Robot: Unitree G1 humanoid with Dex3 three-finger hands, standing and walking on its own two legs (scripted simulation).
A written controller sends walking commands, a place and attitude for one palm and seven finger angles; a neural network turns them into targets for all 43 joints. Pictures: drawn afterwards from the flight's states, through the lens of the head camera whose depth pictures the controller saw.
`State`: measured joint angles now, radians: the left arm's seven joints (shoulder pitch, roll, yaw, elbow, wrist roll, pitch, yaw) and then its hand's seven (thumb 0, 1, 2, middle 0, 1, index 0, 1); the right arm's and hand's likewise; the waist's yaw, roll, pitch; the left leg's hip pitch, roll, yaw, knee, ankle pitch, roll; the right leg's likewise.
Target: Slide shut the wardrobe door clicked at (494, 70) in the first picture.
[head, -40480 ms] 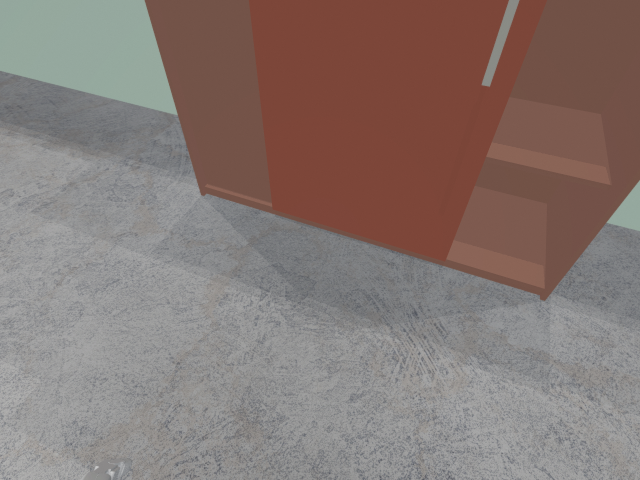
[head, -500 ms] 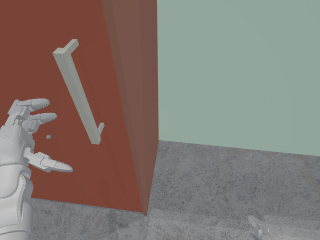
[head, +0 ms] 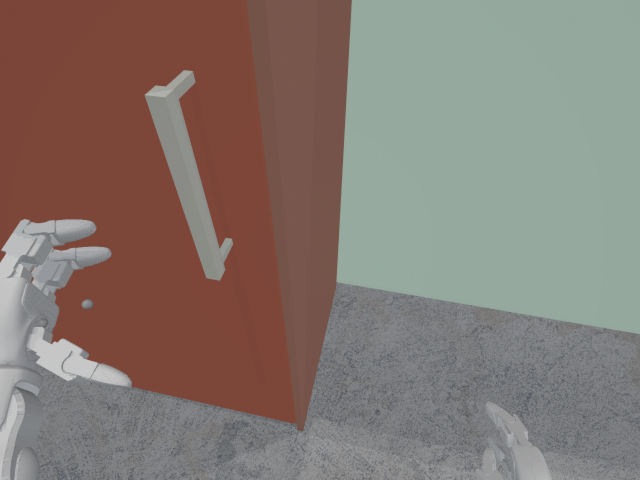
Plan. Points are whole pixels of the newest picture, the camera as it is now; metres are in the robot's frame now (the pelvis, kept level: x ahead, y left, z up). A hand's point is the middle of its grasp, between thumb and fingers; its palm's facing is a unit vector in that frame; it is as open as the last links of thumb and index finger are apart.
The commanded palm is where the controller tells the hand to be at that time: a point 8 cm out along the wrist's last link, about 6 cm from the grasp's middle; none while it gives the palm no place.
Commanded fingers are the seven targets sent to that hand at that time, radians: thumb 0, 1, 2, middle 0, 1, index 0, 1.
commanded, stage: draw the hand back to the body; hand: left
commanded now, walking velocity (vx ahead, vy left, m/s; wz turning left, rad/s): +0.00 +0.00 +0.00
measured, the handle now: (201, 190) +0.38 +0.21 +0.18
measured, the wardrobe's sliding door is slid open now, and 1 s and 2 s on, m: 0.00 0.00 0.00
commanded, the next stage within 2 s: step back with the hand held close in 1.54 s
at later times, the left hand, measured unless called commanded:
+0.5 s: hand (97, 319) +0.21 +0.26 +0.15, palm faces +0.07 -0.99 -0.14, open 14.5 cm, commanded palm +0.17 +0.31 +0.17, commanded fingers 0.00 -0.26 0.34 -0.24 -0.98 -0.24 -0.98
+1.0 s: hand (85, 285) +0.23 +0.27 +0.18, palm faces +0.42 -0.82 -0.38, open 10.4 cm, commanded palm +0.18 +0.31 +0.19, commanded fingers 0.00 0.65 0.78 -0.21 -0.45 -0.21 -0.45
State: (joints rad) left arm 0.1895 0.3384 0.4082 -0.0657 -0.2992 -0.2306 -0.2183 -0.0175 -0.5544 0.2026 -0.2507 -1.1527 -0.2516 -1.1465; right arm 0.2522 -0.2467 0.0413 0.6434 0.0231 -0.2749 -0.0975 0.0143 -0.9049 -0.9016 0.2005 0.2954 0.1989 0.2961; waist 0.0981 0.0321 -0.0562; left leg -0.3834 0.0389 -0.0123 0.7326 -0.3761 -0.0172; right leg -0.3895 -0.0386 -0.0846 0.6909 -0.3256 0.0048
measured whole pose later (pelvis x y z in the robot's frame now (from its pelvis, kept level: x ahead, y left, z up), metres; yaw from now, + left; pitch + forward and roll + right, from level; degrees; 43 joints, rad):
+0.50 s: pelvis +0.01 +0.01 +0.01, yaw -1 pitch -3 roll -2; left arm 0.31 0.37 0.38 -0.22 -0.32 0.09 -0.36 -0.02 -0.50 0.23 -0.25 -1.12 -0.25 -1.12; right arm 0.26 -0.26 0.06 0.61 0.06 -0.37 -0.10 0.02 -0.90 -0.90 0.20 0.30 0.20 0.30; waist 0.09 0.05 -0.06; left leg -0.22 0.04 0.01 0.64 -0.36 0.00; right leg -0.23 -0.03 -0.06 0.57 -0.29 0.02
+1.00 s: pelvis +0.03 +0.02 +0.02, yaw -3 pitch -4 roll -1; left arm 0.44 0.35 0.32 -0.36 -0.06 -0.11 0.10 0.00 0.29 0.61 -0.23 -0.65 -0.23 -0.65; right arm 0.25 -0.22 0.00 0.66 0.01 -0.23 -0.07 0.02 -0.90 -0.90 0.20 0.30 0.20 0.30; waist 0.07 0.06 -0.02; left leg -0.12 0.03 0.05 0.51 -0.33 0.00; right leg -0.15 -0.04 -0.03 0.49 -0.27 0.03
